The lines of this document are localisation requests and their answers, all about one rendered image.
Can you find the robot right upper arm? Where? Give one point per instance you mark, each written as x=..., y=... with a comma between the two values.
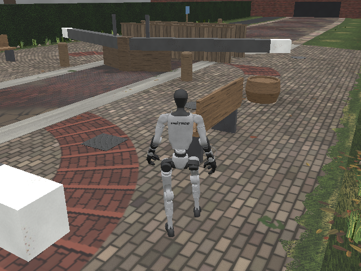
x=200, y=128

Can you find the robot right hand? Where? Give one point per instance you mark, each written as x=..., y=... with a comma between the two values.
x=212, y=165

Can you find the robot left forearm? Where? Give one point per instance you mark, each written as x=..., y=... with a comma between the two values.
x=152, y=147

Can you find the robot left upper arm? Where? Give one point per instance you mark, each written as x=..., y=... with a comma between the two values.
x=159, y=128

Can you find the robot right foot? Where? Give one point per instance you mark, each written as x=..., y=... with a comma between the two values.
x=197, y=212

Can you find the humanoid robot torso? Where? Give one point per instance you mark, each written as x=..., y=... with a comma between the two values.
x=180, y=130

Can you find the robot right forearm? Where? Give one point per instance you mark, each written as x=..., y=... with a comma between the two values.
x=208, y=151

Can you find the robot left hand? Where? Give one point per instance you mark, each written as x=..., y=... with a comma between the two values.
x=154, y=157

